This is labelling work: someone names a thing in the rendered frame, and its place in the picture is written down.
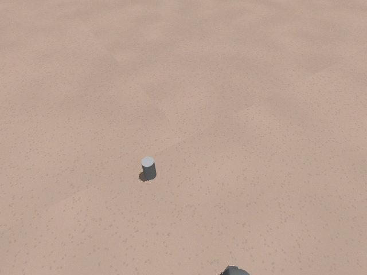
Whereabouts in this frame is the can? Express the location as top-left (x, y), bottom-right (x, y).
top-left (141, 156), bottom-right (157, 180)

